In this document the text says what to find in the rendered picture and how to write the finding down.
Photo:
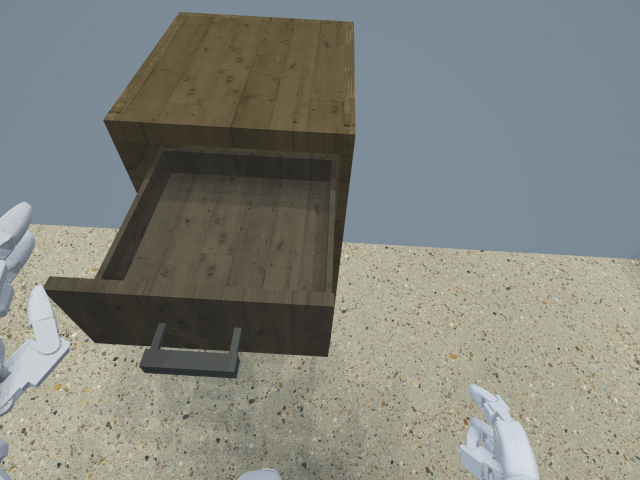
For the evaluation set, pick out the robot right hand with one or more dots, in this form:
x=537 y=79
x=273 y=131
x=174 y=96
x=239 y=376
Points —
x=507 y=451

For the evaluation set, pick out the cabinet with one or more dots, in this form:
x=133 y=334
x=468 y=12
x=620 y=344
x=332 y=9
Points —
x=244 y=84

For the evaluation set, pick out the drawer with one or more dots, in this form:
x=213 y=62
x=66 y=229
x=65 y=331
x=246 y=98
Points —
x=215 y=240

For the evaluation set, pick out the handle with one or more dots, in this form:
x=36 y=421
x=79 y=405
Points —
x=191 y=363

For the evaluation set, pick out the robot left hand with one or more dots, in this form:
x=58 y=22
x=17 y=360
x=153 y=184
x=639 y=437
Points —
x=33 y=362

